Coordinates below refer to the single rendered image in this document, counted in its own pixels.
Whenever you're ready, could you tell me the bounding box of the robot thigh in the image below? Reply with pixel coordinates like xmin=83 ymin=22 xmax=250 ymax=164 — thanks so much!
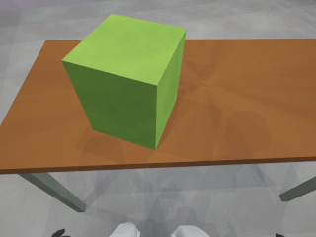
xmin=170 ymin=225 xmax=210 ymax=237
xmin=110 ymin=223 xmax=140 ymax=237

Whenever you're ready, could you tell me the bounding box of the right robot thigh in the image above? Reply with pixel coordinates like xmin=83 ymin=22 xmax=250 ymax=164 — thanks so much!
xmin=170 ymin=225 xmax=210 ymax=237

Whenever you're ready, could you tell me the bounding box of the carton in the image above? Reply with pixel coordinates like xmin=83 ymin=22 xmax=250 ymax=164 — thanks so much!
xmin=61 ymin=14 xmax=187 ymax=150

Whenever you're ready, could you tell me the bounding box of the table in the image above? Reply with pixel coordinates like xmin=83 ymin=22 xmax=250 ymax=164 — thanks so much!
xmin=0 ymin=39 xmax=316 ymax=213

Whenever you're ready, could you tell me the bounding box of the left robot thigh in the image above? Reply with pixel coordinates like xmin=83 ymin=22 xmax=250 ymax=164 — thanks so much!
xmin=110 ymin=223 xmax=140 ymax=237

